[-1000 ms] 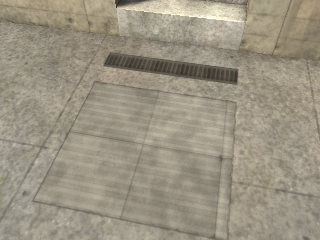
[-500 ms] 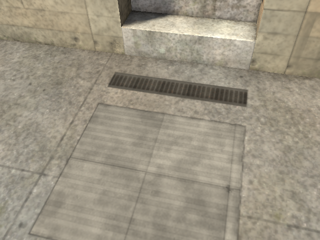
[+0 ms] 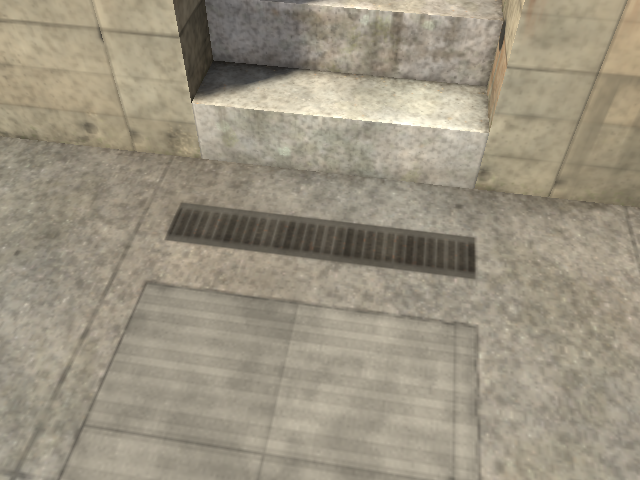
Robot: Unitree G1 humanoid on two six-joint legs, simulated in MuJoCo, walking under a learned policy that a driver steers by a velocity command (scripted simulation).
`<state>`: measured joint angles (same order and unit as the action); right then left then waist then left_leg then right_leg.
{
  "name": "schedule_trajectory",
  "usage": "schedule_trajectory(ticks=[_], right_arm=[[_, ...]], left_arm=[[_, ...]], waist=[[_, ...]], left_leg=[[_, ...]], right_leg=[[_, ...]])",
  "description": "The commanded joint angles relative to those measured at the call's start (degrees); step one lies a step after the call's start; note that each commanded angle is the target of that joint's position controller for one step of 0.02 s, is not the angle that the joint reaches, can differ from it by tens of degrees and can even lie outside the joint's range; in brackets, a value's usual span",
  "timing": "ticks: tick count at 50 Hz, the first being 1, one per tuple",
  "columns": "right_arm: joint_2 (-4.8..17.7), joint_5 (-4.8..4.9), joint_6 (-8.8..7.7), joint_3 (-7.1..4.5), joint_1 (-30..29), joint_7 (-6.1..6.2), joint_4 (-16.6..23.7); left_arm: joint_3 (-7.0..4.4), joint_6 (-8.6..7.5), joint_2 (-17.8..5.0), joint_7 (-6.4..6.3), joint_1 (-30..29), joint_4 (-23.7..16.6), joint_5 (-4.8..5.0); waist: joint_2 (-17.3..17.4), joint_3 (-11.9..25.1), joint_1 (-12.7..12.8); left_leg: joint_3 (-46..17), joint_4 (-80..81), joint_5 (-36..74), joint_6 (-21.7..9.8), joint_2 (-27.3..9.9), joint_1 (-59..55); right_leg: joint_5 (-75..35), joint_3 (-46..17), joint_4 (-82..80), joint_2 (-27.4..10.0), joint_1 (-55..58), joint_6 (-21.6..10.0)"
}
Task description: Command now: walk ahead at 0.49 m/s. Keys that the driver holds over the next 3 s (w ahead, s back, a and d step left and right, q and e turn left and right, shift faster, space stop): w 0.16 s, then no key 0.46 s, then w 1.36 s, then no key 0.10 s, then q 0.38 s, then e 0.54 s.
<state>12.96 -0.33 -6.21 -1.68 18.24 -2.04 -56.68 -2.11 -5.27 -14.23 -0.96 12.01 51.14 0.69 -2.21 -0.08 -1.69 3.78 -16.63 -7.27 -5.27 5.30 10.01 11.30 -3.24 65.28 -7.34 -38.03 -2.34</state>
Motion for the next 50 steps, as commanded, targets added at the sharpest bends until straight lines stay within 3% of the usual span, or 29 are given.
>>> schedule_trajectory(ticks=[1,5,9,11,13,14,15,16,17,18,19,20,21,23,26,29,32,33,34,35,36,37,39,41,43,45,48,49,50], right_arm=[[7.51,0.06,-1.05,-1.17,-2.32,1.12,3.11],[9.12,0.98,-0.28,-1.44,2.34,2.01,2.15],[9.37,1.38,0.74,-1.59,5.85,2.16,0.51],[9.52,1.07,1.67,-1.68,5.97,2.44,0.05],[9.72,1.11,2.42,-1.68,3.80,2.73,0.42],[8.45,0.71,2.47,-1.16,3.82,2.80,0.92],[5.35,-0.87,1.95,0.15,5.75,2.77,2.57],[-0.47,-0.04,1.13,1.84,15.52,2.13,0.02],[6.55,1.09,0.86,0.16,14.17,2.00,-1.30],[8.18,2.08,1.07,-0.49,7.96,2.17,0.48],[7.44,1.64,1.69,-0.54,4.20,2.73,1.22],[6.96,1.00,2.60,-0.93,2.50,3.33,1.52],[5.42,0.63,3.53,-0.83,3.44,3.59,1.36],[2.39,0.48,4.58,-0.30,5.31,3.99,0.62],[2.69,0.09,5.47,-0.24,2.49,4.65,1.10],[4.11,0.15,6.64,-0.79,-0.48,4.82,1.25],[4.00,-0.64,6.54,-1.06,-1.62,4.79,0.69],[4.80,-0.70,6.29,-1.27,-0.83,4.82,0.47],[6.04,-0.37,5.93,-1.43,-0.13,4.89,0.45],[8.85,0.40,5.63,-2.43,-0.45,4.74,-0.45],[7.69,0.89,4.94,-2.51,-0.41,4.54,-0.55],[7.16,0.82,4.13,-2.54,0.84,4.47,-1.16],[9.52,1.18,2.75,-3.69,3.50,4.24,-1.85],[8.39,0.95,1.42,-3.65,4.88,4.21,-1.95],[8.03,1.42,0.94,-3.65,3.42,3.89,-1.33],[8.71,1.82,1.28,-3.87,1.10,3.60,-0.79],[10.03,2.37,2.19,-4.39,0.65,3.30,-1.01],[9.27,2.37,2.14,-4.18,0.23,3.35,-0.93],[7.08,2.01,1.84,-3.55,-1.71,3.30,-0.24]], left_arm=[[-0.78,0.18,-2.63,-0.39,2.00,-2.41,-0.73],[-0.38,-0.50,-1.66,0.36,-7.36,-4.88,-0.18],[-0.10,-0.84,-2.00,1.71,-13.63,-7.11,0.34],[-0.36,-1.40,-2.79,2.40,-13.29,-7.73,-0.11],[-1.56,-2.00,-5.19,2.51,-5.35,-5.59,-0.77],[-2.76,-2.30,-8.27,2.26,2.51,-3.13,-1.20],[-3.64,-2.17,-13.40,1.89,11.09,-1.68,-2.53],[-3.56,-1.32,-14.27,2.20,12.61,-0.90,-2.25],[-2.64,-0.67,-9.69,2.45,12.04,-1.57,-1.24],[-1.90,-0.49,-7.81,2.31,5.81,-2.74,-0.69],[-1.17,-0.44,-6.23,2.25,0.54,-3.63,-0.74],[-0.62,-0.43,-4.53,2.25,-2.74,-3.92,-0.94],[-0.36,-0.48,-3.79,2.31,-4.00,-3.40,-1.75],[-0.27,-0.58,-3.71,2.22,-4.69,-2.36,-2.80],[-0.58,-0.11,-5.32,1.43,-4.42,-1.26,-2.46],[-0.64,1.11,-5.91,0.72,-3.65,-0.23,-1.67],[-0.14,1.97,-4.39,0.36,-2.79,1.00,-0.66],[-0.37,2.18,-4.99,0.28,-1.65,1.41,-0.40],[-0.80,2.34,-5.81,0.23,-1.28,1.20,-0.21],[-1.13,2.60,-5.72,-0.16,-0.08,1.08,0.20],[-1.30,2.38,-6.27,-0.43,-1.28,0.76,0.35],[-1.28,1.89,-5.18,-0.46,-2.39,0.14,0.71],[-1.09,0.74,-2.50,-0.09,-4.30,-0.29,0.15],[-1.38,-0.24,-2.95,0.81,-5.99,-0.90,0.27],[-1.32,-0.86,-2.60,1.33,-7.13,-1.20,0.93],[-1.05,-1.01,-1.67,1.60,-7.99,-0.98,0.78],[-1.75,-0.05,-2.28,1.54,-0.65,2.66,0.63],[-2.29,0.40,-3.22,1.20,3.59,4.11,0.86],[-3.11,0.64,-5.18,0.70,9.11,5.40,1.10]], waist=[[4.38,-3.20,2.70],[4.35,-3.13,-0.69],[4.76,-4.98,-2.74],[5.81,-3.99,-1.76],[6.72,1.24,2.80],[5.24,6.53,5.72],[-3.80,16.27,6.75],[-16.81,24.63,3.95],[-8.34,24.39,5.57],[-5.11,15.90,4.33],[-0.49,11.46,2.73],[0.40,8.25,1.18],[-1.24,7.36,-0.53],[-3.19,6.96,-2.09],[-3.80,8.02,-1.46],[-3.92,6.18,-0.15],[-2.88,1.99,-0.52],[-2.80,1.17,-0.13],[-1.25,-0.28,0.58],[5.13,-2.87,1.67],[7.51,-4.93,0.70],[11.22,-4.76,0.25],[16.43,-4.59,-0.92],[14.30,-2.99,-1.82],[11.07,-1.86,-1.14],[10.65,-1.52,-0.34],[9.99,-0.02,3.03],[8.93,0.88,4.93],[5.61,2.24,7.72]], left_leg=[[-11.77,11.82,3.99,-9.78,-15.91,6.27],[-9.17,10.88,4.86,-7.27,-15.13,0.98],[-9.32,7.22,5.84,-6.52,-17.27,-6.01],[-9.56,2.22,15.06,-5.07,-18.17,-9.14],[-8.18,-7.42,28.17,-2.43,-16.02,-10.35],[-6.00,-17.45,28.60,-0.29,-12.22,-7.48],[-3.18,-36.22,6.73,2.70,-7.08,6.24],[-5.87,-52.65,-30.57,5.45,0.10,21.69],[-12.62,-58.17,-30.05,5.27,-2.44,22.86],[-10.45,-57.91,-26.26,5.14,-5.03,26.31],[-8.69,-54.93,-22.15,5.82,-7.96,25.17],[-8.29,-50.83,-19.28,6.30,-9.79,22.37],[-7.96,-47.21,-16.62,6.58,-10.71,16.76],[-6.31,-39.47,-14.23,7.21,-9.87,10.52],[-5.75,-28.85,-10.58,7.39,-9.29,7.30],[-5.34,-22.44,-7.08,6.85,-9.11,4.67],[-3.56,-12.17,-3.48,4.57,-8.01,0.44],[-3.81,-11.97,-6.84,3.48,-8.57,0.31],[-4.52,-11.78,-13.01,1.69,-9.54,1.82],[-6.03,-8.95,-23.40,-0.10,-9.58,6.88],[-8.93,-4.53,-28.49,-1.31,-10.64,10.39],[-13.03,0.02,-31.23,-2.61,-13.18,9.54],[-26.23,6.63,-31.89,-6.29,-21.10,1.30],[-31.08,6.35,-24.03,-8.62,-25.66,-4.89],[-26.58,5.54,-17.96,-6.79,-23.94,-7.42],[-19.30,5.29,-13.26,-4.53,-19.98,-2.29],[-12.84,1.18,-11.84,-3.02,-15.89,8.12],[-12.04,-1.69,-12.21,-2.00,-15.09,11.37],[-9.33,-9.98,-9.66,0.23,-12.95,16.59]], right_leg=[[-9.23,-0.06,-7.98,-2.38,-1.11,1.55],[-17.56,2.10,-24.66,0.19,0.57,2.00],[-14.78,2.58,-32.50,1.87,0.76,1.59],[-11.38,3.05,-35.37,3.52,3.66,0.18],[-12.60,4.75,-39.14,6.47,14.84,-1.92],[-23.07,4.20,-39.89,5.35,26.16,-3.71],[-46.28,-8.43,-34.88,-7.41,45.84,-8.53],[-53.75,-25.72,-37.23,-19.11,59.73,-18.54],[-44.71,-25.40,-39.90,-16.25,54.60,-16.95],[-40.87,-17.83,-41.38,-13.77,46.82,-14.17],[-39.12,-12.99,-43.53,-10.92,39.14,-12.50],[-37.23,-9.42,-45.67,-8.86,32.12,-11.57],[-36.88,-6.39,-47.34,-7.09,26.18,-10.78],[-39.56,-1.88,-48.76,-4.78,20.96,-11.14],[-33.16,-0.85,-49.45,-4.52,20.74,-11.51],[-8.97,-3.14,-51.99,-4.62,18.78,-10.73],[15.03,-4.21,-52.58,-1.52,15.22,-6.79],[21.34,-5.50,-52.30,-0.88,14.95,-5.70],[24.10,-6.09,-50.13,0.07,14.32,-5.34],[26.28,-2.03,-48.97,3.26,14.03,-4.39],[25.05,0.60,-44.41,4.75,15.12,-3.53],[21.80,3.54,-39.12,6.64,14.28,-2.84],[11.75,7.42,-26.81,10.07,7.02,-2.00],[14.13,3.17,-18.28,6.61,-0.09,-2.96],[14.06,2.58,-20.50,4.69,-1.06,-3.14],[10.18,5.67,-29.03,6.13,8.30,-2.42],[0.52,9.85,-37.01,10.23,27.21,-1.19],[0.82,9.00,-37.70,9.76,33.10,-1.51],[2.95,3.31,-40.08,5.51,40.50,-3.06]])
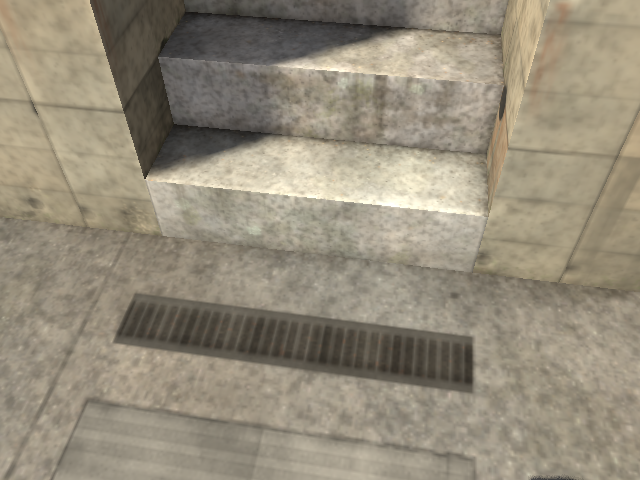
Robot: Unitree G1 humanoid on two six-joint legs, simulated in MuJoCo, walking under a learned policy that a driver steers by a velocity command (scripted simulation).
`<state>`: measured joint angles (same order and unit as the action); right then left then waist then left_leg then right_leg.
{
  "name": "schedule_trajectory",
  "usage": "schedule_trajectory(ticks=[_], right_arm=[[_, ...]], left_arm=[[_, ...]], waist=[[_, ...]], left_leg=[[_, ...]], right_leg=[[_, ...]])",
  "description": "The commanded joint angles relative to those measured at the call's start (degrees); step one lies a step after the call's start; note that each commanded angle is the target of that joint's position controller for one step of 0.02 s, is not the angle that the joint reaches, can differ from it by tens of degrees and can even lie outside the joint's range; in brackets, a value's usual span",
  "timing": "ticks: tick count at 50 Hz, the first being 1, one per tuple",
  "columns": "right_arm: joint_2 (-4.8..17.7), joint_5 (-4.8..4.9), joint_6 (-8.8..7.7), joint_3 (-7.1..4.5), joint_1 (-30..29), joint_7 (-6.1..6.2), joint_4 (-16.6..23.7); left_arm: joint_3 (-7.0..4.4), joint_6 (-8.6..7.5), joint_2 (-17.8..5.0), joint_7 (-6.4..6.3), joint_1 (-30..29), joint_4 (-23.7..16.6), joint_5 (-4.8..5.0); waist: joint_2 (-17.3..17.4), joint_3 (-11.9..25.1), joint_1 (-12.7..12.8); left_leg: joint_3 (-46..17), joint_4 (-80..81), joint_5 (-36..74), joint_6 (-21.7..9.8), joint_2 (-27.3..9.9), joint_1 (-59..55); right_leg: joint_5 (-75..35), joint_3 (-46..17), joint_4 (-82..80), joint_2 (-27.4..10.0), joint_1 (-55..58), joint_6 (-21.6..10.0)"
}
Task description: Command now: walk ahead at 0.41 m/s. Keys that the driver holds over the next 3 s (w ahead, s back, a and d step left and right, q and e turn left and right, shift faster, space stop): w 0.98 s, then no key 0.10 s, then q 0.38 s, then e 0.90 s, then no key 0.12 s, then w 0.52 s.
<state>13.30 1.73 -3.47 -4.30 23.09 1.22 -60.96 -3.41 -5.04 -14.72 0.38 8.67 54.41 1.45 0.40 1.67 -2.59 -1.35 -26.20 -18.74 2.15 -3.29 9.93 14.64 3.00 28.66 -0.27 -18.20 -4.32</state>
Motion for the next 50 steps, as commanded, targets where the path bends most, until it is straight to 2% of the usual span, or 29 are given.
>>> schedule_trajectory(ticks=[1,2,3,4,5,6,7,10,13,17,20,22,23,24,25,26,27,28,29,30,32,33,35,36,41,44,46,49,50], right_arm=[[2.12,-0.86,-1.71,0.17,-8.26,-0.11,6.06],[1.60,-0.46,-2.98,0.38,-9.09,0.08,7.91],[5.26,0.39,-3.71,-0.41,-10.33,-0.31,8.05],[6.10,0.88,-3.95,-0.57,-10.85,-0.89,7.83],[5.31,0.43,-3.87,-0.58,-10.60,-0.86,7.26],[5.27,-0.26,-3.67,-0.83,-10.82,-0.73,7.17],[4.66,-0.43,-3.33,-0.89,-10.71,-0.82,7.07],[2.76,-0.93,-2.55,-0.50,-14.13,-1.13,8.45],[1.05,-0.95,-2.38,0.57,-22.34,-1.72,11.46],[2.01,-0.26,-2.17,1.15,-28.93,-2.80,13.79],[3.56,-0.20,-2.46,0.99,-30.57,-3.67,15.21],[5.98,-0.29,-2.66,-0.09,-26.09,-3.73,14.48],[8.01,-0.34,-2.61,-1.30,-18.65,-3.48,12.35],[10.89,-0.43,-2.46,-2.65,-7.79,-3.04,9.33],[16.67,-1.97,-2.38,-3.89,0.84,-2.51,7.95],[13.95,-1.54,-2.09,-2.76,1.29,-2.64,7.66],[10.53,-0.99,-2.25,-1.67,-3.65,-2.69,8.34],[8.30,-0.96,-2.37,-0.98,-9.02,-2.60,9.67],[6.75,-1.50,-2.64,-0.36,-13.31,-2.86,10.16],[5.18,-2.12,-3.04,0.15,-15.63,-3.09,10.23],[4.65,-2.26,-3.31,0.42,-15.72,-3.39,9.27],[5.35,-2.15,-3.49,0.33,-14.69,-3.21,8.68],[7.90,-2.58,-3.73,-0.13,-13.07,-2.51,7.94],[8.16,-2.57,-3.65,-0.20,-12.05,-2.09,7.55],[9.58,-1.59,-2.85,-0.34,-7.23,-0.87,6.27],[10.65,-1.24,-2.47,-0.71,-4.36,-0.78,5.24],[10.97,-0.97,-1.84,-0.85,-2.88,-0.62,4.43],[12.26,-0.94,-0.98,-1.39,-3.43,-0.37,4.54],[12.32,-1.14,-0.65,-1.32,-4.95,-0.29,4.97]], left_arm=[[-3.32,0.60,-10.83,-1.33,18.90,3.01,-0.17],[-3.71,0.14,-13.79,-0.57,23.45,4.23,-0.82],[-2.11,-0.65,-9.27,-0.37,18.15,2.81,-1.15],[-1.09,-1.11,-5.85,0.01,13.86,1.36,-1.34],[-0.65,-1.27,-5.34,0.47,10.46,0.25,-1.46],[-0.33,-1.19,-4.79,0.67,9.01,-0.18,-1.27],[0.14,-0.87,-3.52,0.65,9.59,0.22,-1.48],[0.05,-0.37,-4.51,-0.18,13.25,1.60,-1.72],[-0.20,-0.28,-5.99,-0.96,14.25,1.87,-1.50],[-0.68,-0.44,-6.46,-1.17,17.70,3.63,-0.56],[-1.23,0.12,-6.63,-1.32,18.14,4.53,-0.30],[-1.73,0.65,-7.87,-1.33,16.82,4.26,-0.49],[-1.65,1.07,-7.63,-1.30,15.95,4.05,-0.70],[-1.10,1.27,-6.51,-1.22,15.07,3.18,-1.18],[0.62,0.49,-0.86,-0.90,20.44,1.91,-1.73],[1.33,-1.24,0.57,-0.40,21.78,2.83,-0.48],[-0.09,-2.43,-4.64,-0.20,16.12,1.50,1.08],[-0.40,-2.84,-6.18,-0.41,11.09,-0.02,1.66],[-0.68,-2.56,-5.90,-0.93,8.97,-0.28,0.95],[-1.21,-1.71,-5.42,-1.41,9.44,-0.06,0.07],[-1.07,0.01,-2.58,-1.72,11.78,0.36,-0.16],[-1.14,0.54,-2.33,-1.85,11.47,0.16,-0.28],[-1.72,1.09,-4.17,-1.79,7.84,-1.55,-1.03],[-1.86,1.18,-4.34,-1.67,5.57,-2.28,-1.33],[-1.04,0.55,-2.82,-0.76,-5.12,-5.29,-1.02],[-0.25,0.22,-2.69,-0.02,-11.72,-7.35,-0.74],[0.12,-0.50,-3.06,1.17,-13.83,-8.42,-0.19],[-0.21,-1.48,-5.72,2.10,-11.88,-8.58,-0.27],[-0.91,-1.74,-7.19,1.85,-7.50,-7.45,-0.76]], waist=[[-12.15,2.64,10.25],[-19.74,4.18,11.02],[-11.74,-0.59,8.37],[-8.47,-3.23,6.63],[-5.66,-4.30,5.08],[-4.63,-5.25,4.05],[-4.79,-5.10,3.44],[-4.50,-5.15,3.57],[-4.29,-6.54,4.90],[-4.66,-8.51,6.19],[-4.47,-8.46,5.16],[-6.15,-4.37,2.08],[-6.51,0.10,-1.85],[-5.55,6.73,-6.38],[7.57,17.39,-5.11],[14.65,23.17,-4.13],[10.61,14.49,-4.12],[6.43,7.77,-2.65],[1.64,3.19,-0.32],[2.03,1.30,2.04],[3.82,-0.01,4.22],[3.84,-0.93,4.52],[3.62,-2.53,4.58],[3.01,-3.01,4.09],[2.18,-4.99,0.77],[1.69,-6.21,-1.31],[1.91,-6.66,-1.54],[3.93,-5.09,0.77],[3.84,-2.45,3.60]], left_leg=[[3.61,-21.61,-0.08,-3.20,1.13,27.58],[1.32,-35.53,-11.88,-3.25,4.08,38.16],[-2.74,-43.47,-9.19,-5.04,-0.69,43.18],[-2.91,-44.51,-2.86,-6.56,-2.80,43.90],[-2.28,-42.70,1.97,-6.90,-4.06,42.07],[-2.24,-39.41,5.17,-6.73,-5.15,40.17],[-1.60,-37.21,7.19,-6.38,-5.46,37.46],[0.71,-29.33,12.50,-4.48,-4.19,36.07],[2.17,-15.63,20.12,-3.57,-2.17,31.30],[2.46,-7.41,23.62,-4.26,-0.68,27.75],[1.98,-4.15,19.82,-6.40,-0.32,27.24],[4.17,-3.70,15.79,-8.07,2.47,18.20],[5.70,-3.52,14.90,-9.44,4.51,8.11],[2.44,-5.09,15.40,-11.65,1.76,-8.45],[-21.56,-4.02,8.95,-19.32,-13.97,-32.33],[-42.58,7.71,1.23,-23.24,-20.27,-36.98],[-36.29,9.50,-1.20,-19.66,-17.74,-29.67],[-27.36,10.64,2.52,-17.37,-15.85,-19.99],[-20.80,12.77,8.37,-16.18,-13.81,-9.79],[-16.20,14.55,11.16,-15.03,-11.58,-3.18],[-11.79,17.63,11.84,-15.01,-9.49,2.92],[-10.00,18.83,12.99,-15.39,-9.05,4.25],[-7.54,20.19,16.28,-15.95,-8.66,4.57],[-6.61,20.36,17.57,-15.88,-8.48,3.46],[-2.87,21.04,16.88,-13.76,-6.96,-0.76],[-3.07,19.92,15.30,-13.91,-8.90,-5.38],[-3.68,17.18,14.93,-13.87,-10.63,-9.63],[-4.33,11.87,23.64,-12.36,-12.00,-13.06],[-2.72,5.44,36.22,-10.93,-10.08,-12.89]], right_leg=[[3.69,-21.69,-11.04,-14.31,29.34,-5.96],[11.17,-41.10,-17.89,-23.73,32.10,-13.58],[14.89,-39.40,-17.56,-23.19,28.66,-13.21],[13.13,-32.66,-17.94,-19.99,25.27,-10.73],[7.74,-27.15,-18.93,-17.43,21.66,-9.01],[0.19,-22.76,-19.62,-16.06,19.05,-7.80],[-6.05,-18.70,-20.11,-14.42,17.20,-6.81],[-18.21,-12.20,-20.56,-12.34,16.04,-7.00],[-18.28,-8.37,-22.01,-10.90,12.66,-6.46],[-15.77,-7.09,-22.77,-12.58,15.03,-6.34],[-21.29,-6.70,-19.40,-14.92,21.64,-5.32],[-37.79,-5.60,-12.54,-14.77,23.64,-4.12],[-46.43,-3.90,-3.55,-12.82,22.35,-3.01],[-42.61,-2.19,10.23,-9.98,13.65,-1.10],[-15.74,-0.52,34.34,-2.09,-8.41,2.46],[17.49,-7.84,47.08,3.48,-18.86,2.97],[15.39,-10.42,51.75,-0.51,-24.53,1.61],[10.18,-8.35,50.66,-3.69,-24.86,0.82],[5.48,-7.05,46.84,-6.38,-21.75,0.96],[3.08,-7.42,43.09,-8.35,-17.59,0.93],[1.45,-7.23,39.29,-9.34,-13.01,1.17],[0.23,-6.79,37.48,-9.52,-13.18,1.51],[-5.20,-6.72,32.27,-9.66,-16.07,2.78],[-8.03,-6.66,28.75,-9.67,-17.91,3.39],[-19.32,-4.29,10.91,-7.18,-17.89,4.39],[-18.30,-3.39,4.84,-5.81,-18.17,4.19],[-14.69,-3.57,1.56,-5.34,-18.51,3.65],[-9.48,-2.32,-1.24,-3.61,-13.30,1.54],[-9.57,-0.78,-3.27,-1.59,-6.37,0.39]])
Over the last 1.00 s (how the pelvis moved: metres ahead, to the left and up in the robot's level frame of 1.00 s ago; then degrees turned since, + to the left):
0.34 -0.09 -0.01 1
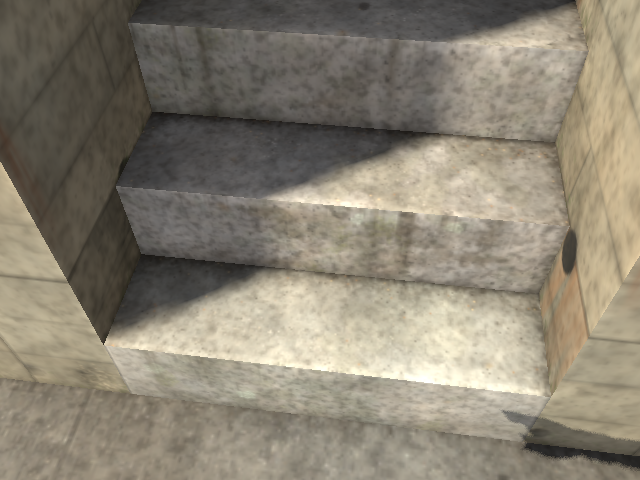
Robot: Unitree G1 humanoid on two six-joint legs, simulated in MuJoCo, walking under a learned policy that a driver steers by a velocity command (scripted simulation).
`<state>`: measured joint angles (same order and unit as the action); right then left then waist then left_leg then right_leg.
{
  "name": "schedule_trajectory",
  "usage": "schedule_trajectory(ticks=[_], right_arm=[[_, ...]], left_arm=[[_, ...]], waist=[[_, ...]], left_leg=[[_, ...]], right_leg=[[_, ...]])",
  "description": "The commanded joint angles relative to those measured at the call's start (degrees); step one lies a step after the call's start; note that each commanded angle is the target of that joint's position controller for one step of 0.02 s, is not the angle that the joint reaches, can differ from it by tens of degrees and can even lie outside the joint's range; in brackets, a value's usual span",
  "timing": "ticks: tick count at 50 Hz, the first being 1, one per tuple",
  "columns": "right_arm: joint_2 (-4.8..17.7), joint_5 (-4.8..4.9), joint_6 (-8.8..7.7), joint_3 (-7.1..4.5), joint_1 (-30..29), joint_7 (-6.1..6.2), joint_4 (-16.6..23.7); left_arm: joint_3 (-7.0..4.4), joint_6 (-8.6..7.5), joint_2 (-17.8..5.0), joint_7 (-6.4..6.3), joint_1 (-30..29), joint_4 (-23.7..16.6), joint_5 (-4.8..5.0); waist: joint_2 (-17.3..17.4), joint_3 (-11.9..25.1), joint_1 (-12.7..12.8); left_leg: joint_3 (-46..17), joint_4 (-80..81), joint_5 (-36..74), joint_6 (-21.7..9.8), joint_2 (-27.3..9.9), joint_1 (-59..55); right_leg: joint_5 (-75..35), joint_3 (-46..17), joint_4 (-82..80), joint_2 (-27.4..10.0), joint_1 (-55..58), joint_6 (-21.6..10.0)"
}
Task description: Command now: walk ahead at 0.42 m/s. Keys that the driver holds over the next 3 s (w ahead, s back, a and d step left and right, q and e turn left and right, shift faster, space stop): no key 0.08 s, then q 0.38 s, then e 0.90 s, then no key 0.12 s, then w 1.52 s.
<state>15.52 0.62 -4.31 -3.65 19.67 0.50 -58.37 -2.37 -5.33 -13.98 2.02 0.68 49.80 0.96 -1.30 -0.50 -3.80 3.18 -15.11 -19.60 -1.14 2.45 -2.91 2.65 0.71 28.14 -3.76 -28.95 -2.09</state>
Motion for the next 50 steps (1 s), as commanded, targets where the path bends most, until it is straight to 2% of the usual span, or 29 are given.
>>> schedule_trajectory(ticks=[1,2,3,4,5,6,7,10,15,16,21,23,24,25,26,27,28,29,30,31,33,35,39,44,45,47,48,49,50], right_arm=[[8.80,-0.63,0.37,-1.44,-1.73,0.56,2.83],[6.59,-1.92,0.22,-0.31,-2.20,0.73,4.87],[-0.25,-1.72,-1.04,1.71,5.03,-0.10,4.48],[6.24,0.06,-2.17,0.33,2.50,-0.36,2.75],[8.40,1.67,-2.64,-0.17,-1.49,-0.63,3.71],[8.06,1.46,-2.23,-0.15,-3.28,-0.34,3.50],[7.62,0.59,-1.29,-0.47,-4.44,0.04,3.51],[4.94,-0.32,1.78,-0.32,-2.98,0.74,4.55],[4.48,-0.86,3.74,0.04,-8.44,0.78,9.11],[4.53,-0.57,3.99,0.09,-10.34,0.61,10.13],[6.75,-0.48,4.79,-0.84,-16.03,-0.45,14.55],[6.58,-0.71,5.08,-0.99,-15.43,-1.18,15.73],[6.66,-0.91,5.01,-1.11,-14.68,-1.21,15.59],[8.36,-1.27,5.24,-1.61,-13.36,-0.78,15.42],[12.85,-2.15,5.55,-2.38,-10.28,0.37,15.26],[12.67,-3.49,5.77,-1.54,-10.01,0.97,15.17],[6.31,-3.22,5.16,0.22,-10.02,0.71,15.12],[6.04,-2.83,4.53,0.47,-11.37,0.65,14.61],[7.70,-2.47,4.22,0.03,-13.78,0.68,14.59],[8.19,-2.04,3.96,-0.04,-16.14,1.02,14.62],[9.76,-3.37,4.21,0.04,-19.05,1.67,14.47],[10.61,-3.05,4.92,-0.27,-19.49,2.35,14.38],[10.09,-1.91,5.46,-0.42,-18.16,3.84,13.04],[11.18,-1.78,5.66,-1.29,-20.20,4.44,13.19],[11.51,-2.23,5.61,-1.36,-20.42,4.27,13.05],[11.89,-1.50,5.50,-1.56,-21.62,4.48,13.28],[11.95,-0.95,5.73,-1.57,-22.17,4.54,13.50],[11.42,-0.05,5.84,-1.54,-20.28,4.40,12.98],[10.33,0.30,5.75,-1.62,-16.61,3.89,11.73]], left_arm=[[-3.25,-1.70,-10.70,-0.36,9.35,-0.09,-0.85],[-4.19,-1.78,-15.25,-0.93,19.73,1.70,-2.19],[-4.78,-1.56,-18.69,-0.79,21.17,2.86,-3.96],[-3.50,-1.39,-13.05,-0.89,21.61,2.58,-2.85],[-2.77,-1.36,-10.82,-1.36,16.80,1.42,-2.47],[-2.06,-1.42,-9.28,-1.44,12.11,0.36,-2.51],[-1.59,-1.49,-8.05,-1.44,8.97,0.06,-2.39],[-1.01,-1.54,-8.33,-1.56,3.94,0.32,-3.47],[-1.55,0.39,-11.87,-3.07,3.94,1.09,-2.84],[-1.64,0.58,-12.16,-3.48,4.27,1.52,-2.18],[-2.20,2.84,-14.16,-4.54,4.64,2.17,-1.62],[-2.57,3.22,-15.02,-5.01,3.09,1.90,-0.19],[-2.33,3.26,-14.10,-5.05,4.49,2.54,0.12],[-1.82,3.16,-12.56,-4.56,7.02,3.68,-0.17],[-0.60,2.37,-9.60,-3.95,6.13,2.23,-2.45],[0.96,2.12,-5.27,-3.17,5.64,0.62,-2.97],[-0.08,2.65,-9.22,-2.42,2.83,2.04,-2.07],[-0.29,3.01,-9.95,-1.68,2.46,2.57,-0.45],[-0.39,3.54,-9.98,-1.86,2.91,3.71,-0.05],[-0.64,4.09,-10.91,-2.42,2.47,4.37,-0.60],[-1.22,4.70,-12.04,-3.07,4.80,5.78,-1.46],[-1.68,4.88,-12.38,-3.51,4.35,5.64,-1.06],[-1.62,5.42,-10.18,-4.12,1.12,3.77,-0.46],[-1.42,4.92,-9.55,-3.06,1.91,3.22,-0.65],[-1.61,4.95,-10.19,-2.75,0.93,2.37,-0.70],[-1.65,4.90,-9.77,-1.57,4.13,2.69,-1.10],[-1.79,4.74,-9.36,-0.97,6.51,3.37,-0.72],[-2.06,4.73,-9.60,-0.59,10.28,4.65,-1.09],[-2.78,4.78,-11.28,-0.68,12.25,5.29,-1.60]], waist=[[4.50,6.05,8.35],[-2.51,15.49,11.38],[-19.20,20.99,7.22],[-10.61,20.05,9.81],[-7.46,13.54,9.15],[-1.93,10.62,7.15],[-0.29,7.80,5.37],[-2.63,5.79,1.25],[-4.24,5.24,2.65],[-4.38,4.87,3.32],[-4.86,3.36,4.97],[-4.48,3.24,3.27],[-3.10,3.55,3.07],[-0.57,5.06,2.14],[9.76,9.20,2.19],[19.65,13.35,3.05],[9.22,14.75,1.62],[7.73,12.47,2.26],[6.19,10.79,3.16],[6.73,8.74,3.57],[8.31,8.05,5.61],[9.08,7.38,4.99],[8.45,4.98,3.30],[9.33,5.36,3.44],[9.05,5.30,3.14],[10.31,5.84,4.79],[9.47,6.10,6.13],[7.94,6.66,6.98],[4.29,5.91,7.34]], left_leg=[[-4.90,-16.49,42.93,-5.70,-12.22,3.22],[-1.95,-34.72,27.42,-2.84,-7.82,14.79],[-2.32,-53.79,-14.97,0.94,2.90,36.45],[-11.57,-60.91,-17.94,0.63,1.03,39.83],[-11.44,-61.44,-13.98,0.03,-1.14,42.35],[-10.08,-59.35,-10.31,0.51,-4.02,40.73],[-9.36,-56.23,-7.63,1.23,-5.90,38.32],[-7.50,-50.47,-3.19,2.77,-7.28,29.34],[-4.08,-35.62,6.91,5.01,-7.68,27.81],[-3.53,-33.57,8.05,4.91,-7.61,27.95],[-1.63,-26.15,3.72,3.15,-6.50,28.68],[-0.56,-19.24,5.00,1.23,-5.83,25.75],[-0.37,-13.35,8.15,-0.21,-4.44,21.36],[-3.13,-5.99,17.77,-2.27,-4.92,13.89],[-14.34,-7.67,47.60,-5.46,-14.85,1.04],[-26.40,-9.28,59.23,-16.72,-25.38,-3.21],[-23.00,-9.00,56.42,-18.17,-24.02,-1.78],[-18.02,-8.42,50.89,-16.05,-21.60,-0.46],[-15.44,-7.44,44.33,-13.55,-19.55,1.08],[-14.10,-6.11,42.05,-12.33,-19.51,4.61],[-8.89,-4.99,42.70,-11.82,-17.44,11.44],[-7.01,-4.09,39.15,-12.51,-17.57,11.31],[-7.49,-1.50,27.56,-13.09,-20.22,9.51],[-5.65,-0.83,20.19,-12.20,-21.00,9.23],[-5.08,-1.59,22.49,-11.71,-21.16,9.40],[-4.87,-3.23,24.37,-10.62,-21.88,8.60],[-3.29,-5.79,24.39,-9.07,-21.11,8.86],[-1.56,-8.71,22.51,-6.83,-20.37,10.60],[1.98,-16.11,14.89,-2.35,-17.55,15.55]], right_leg=[[-1.13,1.58,-2.47,2.44,17.32,-3.57],[-13.69,-10.36,0.75,-8.44,34.70,-7.55],[-19.48,-33.65,-4.28,-20.83,51.26,-17.49],[-21.53,-32.18,-6.16,-18.95,48.67,-16.15],[-29.46,-21.08,-5.56,-17.57,42.54,-13.62],[-34.15,-14.98,-6.19,-15.60,35.92,-12.07],[-34.31,-11.46,-8.24,-14.38,29.57,-11.36],[-33.94,-3.62,-12.61,-12.18,17.78,-11.21],[-22.71,3.99,-14.79,-11.09,16.44,-10.79],[-18.82,3.75,-15.29,-11.81,16.93,-10.90],[-9.74,3.03,-12.07,-14.52,22.33,-9.31],[-11.68,3.28,-7.63,-15.15,23.40,-7.22],[-11.73,3.70,-4.04,-13.46,22.45,-5.42],[-11.76,5.29,1.13,-9.94,20.61,-2.60],[1.38,8.62,12.89,-5.50,10.12,1.23],[33.21,5.73,20.83,-0.20,0.04,4.74],[36.81,-1.19,26.90,-1.66,0.44,5.81],[35.10,-2.91,27.12,-1.76,-1.24,5.44],[32.54,-3.20,26.09,-2.10,-1.71,5.47],[28.44,-4.28,25.56,-2.15,-0.38,6.09],[24.16,-3.33,28.05,-0.40,5.31,7.38],[23.26,-1.50,29.77,0.41,3.55,8.20],[23.49,-0.86,28.23,-0.43,-0.76,8.19],[22.09,2.43,20.08,-0.33,4.02,6.95],[21.88,3.35,18.17,0.36,5.23,6.55],[19.59,4.14,12.02,0.44,8.44,5.25],[15.29,5.84,6.05,1.39,11.85,3.96],[10.37,7.06,-0.24,3.08,16.85,2.24],[4.35,1.62,-7.12,1.39,22.94,-0.18]])
Over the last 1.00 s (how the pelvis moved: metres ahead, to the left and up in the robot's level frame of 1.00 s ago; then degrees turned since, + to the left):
0.50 0.02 0.00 0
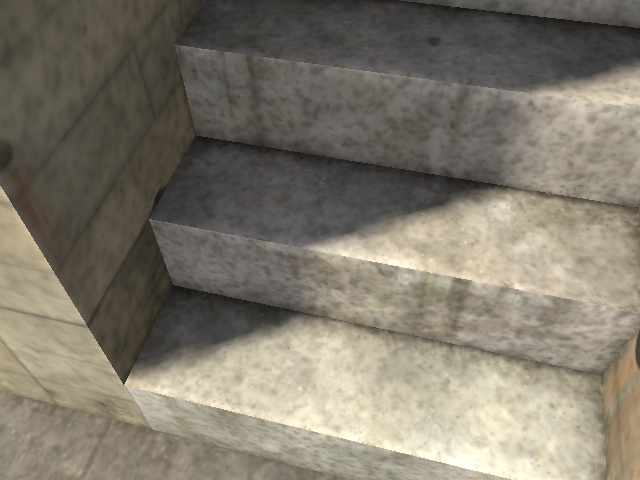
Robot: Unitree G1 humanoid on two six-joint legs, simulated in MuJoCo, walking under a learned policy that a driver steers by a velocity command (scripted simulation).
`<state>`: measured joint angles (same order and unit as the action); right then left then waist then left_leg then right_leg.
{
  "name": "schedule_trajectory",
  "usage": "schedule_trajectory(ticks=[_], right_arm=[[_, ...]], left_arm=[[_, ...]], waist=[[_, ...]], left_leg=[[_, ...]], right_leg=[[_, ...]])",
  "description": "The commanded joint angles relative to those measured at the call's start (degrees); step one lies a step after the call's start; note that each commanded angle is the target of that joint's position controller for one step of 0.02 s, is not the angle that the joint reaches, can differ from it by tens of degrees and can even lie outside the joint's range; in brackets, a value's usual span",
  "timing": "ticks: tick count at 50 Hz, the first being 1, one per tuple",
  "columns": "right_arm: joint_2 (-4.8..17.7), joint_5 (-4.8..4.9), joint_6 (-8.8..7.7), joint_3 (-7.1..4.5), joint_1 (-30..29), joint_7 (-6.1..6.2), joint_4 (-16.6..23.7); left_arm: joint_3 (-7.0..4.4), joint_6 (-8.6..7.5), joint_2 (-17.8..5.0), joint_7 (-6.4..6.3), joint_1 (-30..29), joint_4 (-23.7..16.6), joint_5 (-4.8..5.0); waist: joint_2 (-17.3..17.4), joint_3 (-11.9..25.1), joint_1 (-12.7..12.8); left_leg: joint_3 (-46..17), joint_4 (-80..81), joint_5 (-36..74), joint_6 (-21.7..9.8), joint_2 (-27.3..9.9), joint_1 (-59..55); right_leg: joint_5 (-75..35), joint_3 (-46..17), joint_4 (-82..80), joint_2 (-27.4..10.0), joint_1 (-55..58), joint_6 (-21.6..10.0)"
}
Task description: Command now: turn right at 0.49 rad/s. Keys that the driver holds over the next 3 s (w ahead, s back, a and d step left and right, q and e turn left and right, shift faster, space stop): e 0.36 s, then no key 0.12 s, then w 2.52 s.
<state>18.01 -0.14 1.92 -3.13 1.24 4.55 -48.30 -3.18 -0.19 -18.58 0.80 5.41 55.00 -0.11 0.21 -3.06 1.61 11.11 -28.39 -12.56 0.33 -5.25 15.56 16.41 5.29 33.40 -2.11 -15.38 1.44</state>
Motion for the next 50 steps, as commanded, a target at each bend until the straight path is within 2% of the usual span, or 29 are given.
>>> schedule_trajectory(ticks=[1,2,3,4,5,6,7,9,12,17,24,26,27,28,29,30,31,32,33,35,38,41,43,44,45,46,47,48,50], right_arm=[[4.15,-1.29,-0.88,-1.26,2.11,-1.02,3.17],[4.08,-1.98,-2.03,-1.32,-4.53,-0.97,7.03],[6.11,-1.29,-1.85,-1.98,-7.57,-1.18,8.12],[7.29,-0.31,-1.70,-2.63,-5.80,-1.13,7.20],[7.96,-0.36,-1.42,-3.05,-4.00,-0.57,5.69],[8.85,-0.59,-0.94,-3.39,-4.18,-0.13,5.40],[8.95,-0.53,-1.47,-3.52,-2.60,-0.11,4.71],[6.97,-0.40,-2.15,-3.32,-1.75,-0.21,4.51],[6.59,0.10,-2.28,-3.46,-2.30,0.29,4.57],[6.49,-0.08,-3.02,-3.31,-3.73,-0.87,5.11],[6.20,0.02,-3.62,-2.41,-1.61,-2.92,3.41],[4.81,-0.18,-4.15,-1.90,0.90,-3.63,2.19],[4.88,-0.59,-4.27,-1.73,0.98,-3.75,1.91],[6.68,-1.52,-4.47,-1.71,3.01,-3.75,1.61],[9.39,-2.02,-4.39,-1.77,4.41,-3.61,1.06],[9.61,-1.67,-4.54,-2.02,5.70,-3.87,-0.37],[9.49,-0.87,-4.86,-2.21,5.11,-3.66,0.34],[9.12,-0.66,-4.96,-2.17,5.24,-3.19,0.24],[8.90,-0.31,-4.98,-2.12,5.22,-2.79,0.41],[8.14,0.52,-4.85,-2.05,5.67,-2.03,0.49],[7.95,0.57,-4.51,-2.13,6.76,-1.95,0.64],[8.35,0.37,-4.20,-2.42,7.66,-2.68,1.13],[6.07,0.23,-4.60,-1.75,8.22,-3.21,1.62],[3.31,-0.09,-5.31,-0.85,6.88,-3.40,2.32],[-0.62,-0.44,-6.28,0.31,3.28,-3.50,4.85],[0.97,-0.73,-7.18,0.28,2.12,-3.34,6.77],[5.21,0.28,-7.54,-0.92,3.93,-3.77,5.60],[5.50,0.46,-7.51,-0.94,3.97,-3.97,4.96],[3.61,-0.47,-7.23,-0.48,2.92,-3.85,5.02]], left_arm=[[-3.38,-0.05,-12.37,-0.58,8.27,-0.66,-0.61],[-3.77,-0.90,-16.54,-0.85,6.25,-3.53,-3.28],[-3.84,-1.82,-15.21,-1.03,5.49,-4.52,-3.71],[-4.10,-2.54,-14.65,-1.29,3.10,-4.78,-2.30],[-3.97,-2.46,-12.93,-1.75,0.34,-5.75,-0.86],[-3.23,-2.05,-10.87,-2.08,-1.20,-6.81,-0.26],[-2.71,-1.72,-10.01,-2.12,-0.67,-6.90,-0.40],[-2.24,-0.99,-9.41,-2.48,0.84,-7.59,-0.83],[-1.69,-0.43,-8.67,-3.09,2.80,-7.79,-0.38],[-2.25,-0.31,-10.90,-3.65,2.19,-9.19,-0.51],[-1.35,-0.18,-10.00,-3.58,-0.84,-9.56,-1.22],[-0.20,0.02,-7.74,-3.72,-2.20,-9.37,-1.05],[0.53,-0.16,-6.16,-3.72,-0.31,-8.62,-1.52],[1.34,-0.57,-3.98,-3.58,2.07,-7.80,-2.24],[1.64,-1.14,-2.56,-3.32,4.37,-7.87,-2.24],[1.30,-1.94,-4.93,-3.23,0.90,-9.53,-1.59],[0.38,-2.46,-8.79,-3.16,-2.42,-10.14,-1.14],[-0.22,-2.80,-9.82,-3.05,-3.38,-9.85,-0.92],[-0.37,-3.03,-9.43,-2.97,-2.89,-9.52,-0.97],[0.39,-3.90,-6.49,-2.20,-3.42,-9.33,-0.86],[1.87,-4.96,-2.17,-1.11,-4.66,-9.16,-1.14],[1.88,-5.20,-2.93,-0.57,-2.65,-8.28,-0.30],[1.18,-5.10,-4.72,-0.96,0.90,-7.18,-0.04],[0.58,-5.08,-6.37,-1.54,5.18,-6.48,0.00],[-0.76,-4.96,-10.95,-1.81,10.99,-5.40,-1.41],[-2.02,-4.90,-14.36,-1.47,16.53,-4.22,-1.80],[-1.46,-5.27,-11.25,-1.66,15.33,-4.65,-1.90],[-1.23,-5.87,-8.83,-2.01,12.78,-5.37,-1.86],[-0.97,-6.28,-6.47,-2.38,9.01,-6.25,-0.87]], waist=[[-12.74,7.87,0.39],[-13.48,7.45,1.46],[-6.67,9.77,2.60],[-5.78,7.49,0.46],[-3.93,5.92,-0.80],[-3.79,5.03,-1.12],[-3.69,6.36,-1.28],[-5.97,8.49,-0.91],[-8.06,7.00,-0.28],[-10.18,5.10,0.75],[-10.39,6.37,0.46],[-9.16,7.07,-1.96],[-7.89,6.70,-1.91],[-2.94,8.34,-1.78],[6.94,9.31,0.36],[11.71,7.95,-1.16],[10.20,4.62,-2.82],[9.61,3.22,-3.06],[9.64,2.62,-2.59],[8.00,1.29,-2.85],[7.76,3.09,-3.67],[7.80,4.07,-2.47],[6.73,5.99,-0.41],[5.41,8.30,1.93],[-5.84,9.73,3.99],[-14.13,10.05,5.81],[-8.72,8.03,4.31],[-6.07,5.92,3.33],[-3.20,4.62,0.72]], left_leg=[[-0.47,-20.15,-15.62,2.47,-3.45,14.15],[-7.92,-33.99,-30.38,5.67,5.19,24.43],[-14.35,-40.84,-27.10,5.20,4.55,25.23],[-16.01,-41.14,-20.63,3.69,3.74,26.06],[-16.24,-40.19,-15.89,3.45,2.84,26.14],[-16.21,-39.94,-12.97,3.86,3.05,25.23],[-15.70,-40.90,-10.59,4.01,3.77,22.36],[-15.53,-40.45,-8.08,4.22,5.35,21.43],[-16.04,-34.54,-6.19,4.42,6.32,22.35],[-17.18,-19.12,-4.00,5.29,7.08,18.48],[-14.97,-5.25,-5.58,3.94,7.17,5.20],[-13.16,6.36,1.81,1.98,7.11,-3.50],[-13.76,9.89,4.06,0.75,5.81,-8.32],[-20.06,10.99,6.23,-1.76,-1.02,-15.10],[-30.32,12.48,4.80,-8.02,-8.09,-18.33],[-38.99,17.41,-8.01,-14.56,-13.29,-13.68],[-39.97,19.52,-15.47,-15.04,-12.71,-13.01],[-38.44,20.44,-18.42,-13.79,-11.38,-12.99],[-36.68,20.55,-18.66,-12.65,-10.18,-13.60],[-31.48,20.63,-13.37,-11.68,-7.82,-12.12],[-24.39,18.78,-3.67,-11.52,-4.70,-7.91],[-23.37,16.05,-1.81,-11.31,-4.86,-5.49],[-22.38,12.01,2.76,-9.42,-3.76,-2.27],[-20.24,6.26,4.75,-7.09,-1.75,1.59],[-12.98,-7.95,-0.69,-2.93,4.56,12.84],[-11.90,-20.93,-16.98,-1.24,7.36,23.67],[-16.46,-30.54,-18.53,-1.53,4.48,27.64],[-18.84,-34.20,-14.75,-2.76,3.31,29.61],[-17.86,-31.96,-6.64,-2.56,-0.14,29.59]], right_leg=[[-28.10,-22.17,-14.30,-13.80,18.50,-9.79],[-42.93,-37.39,-14.19,-23.08,15.83,-21.89],[-36.72,-33.78,-15.16,-20.71,15.97,-22.65],[-31.91,-28.03,-15.44,-17.15,15.15,-18.76],[-28.25,-24.48,-14.81,-14.07,14.15,-14.95],[-29.46,-22.76,-14.34,-12.93,11.78,-13.18],[-30.16,-21.45,-14.22,-11.87,9.95,-12.78],[-29.22,-21.07,-14.21,-10.88,11.15,-13.22],[-19.99,-22.97,-15.45,-9.71,11.75,-12.68],[-5.45,-27.73,-16.65,-8.54,10.51,-12.12],[-13.76,-29.85,-12.71,-7.99,6.18,-12.49],[-5.56,-28.65,-12.30,-5.36,2.89,-10.60],[-0.35,-27.43,-11.84,-3.40,-0.49,-8.65],[6.71,-23.89,-5.98,-0.32,-5.27,-5.92],[14.75,-15.01,3.31,6.56,-11.97,-2.76],[17.11,-13.00,8.27,4.60,-14.07,-1.53],[14.92,-11.72,14.06,2.72,-16.47,-0.35],[13.50,-10.89,17.63,1.93,-18.99,0.10],[12.20,-10.11,19.20,0.96,-20.47,0.36],[8.66,-7.86,15.37,0.15,-19.59,0.33],[5.33,-3.69,4.95,1.73,-10.13,0.38],[-1.72,-2.04,-5.88,2.68,-2.13,-1.22],[-4.30,-2.49,-11.15,2.89,7.22,-3.42],[-5.27,-6.79,-12.72,-0.54,14.93,-4.97],[2.54,-22.11,-16.44,-9.62,22.08,-9.78],[1.63,-38.28,-22.14,-19.47,26.12,-17.17],[-0.24,-38.31,-21.80,-20.91,25.52,-18.49],[-4.70,-32.51,-21.40,-19.24,23.45,-16.72],[-17.32,-23.92,-21.99,-16.15,19.65,-13.21]])
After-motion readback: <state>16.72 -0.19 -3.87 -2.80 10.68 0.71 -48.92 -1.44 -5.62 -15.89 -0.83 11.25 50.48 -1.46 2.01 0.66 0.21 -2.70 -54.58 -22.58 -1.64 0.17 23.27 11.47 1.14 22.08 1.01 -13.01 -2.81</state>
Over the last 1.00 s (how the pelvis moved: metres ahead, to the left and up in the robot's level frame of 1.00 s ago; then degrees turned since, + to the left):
0.15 -0.02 0.00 1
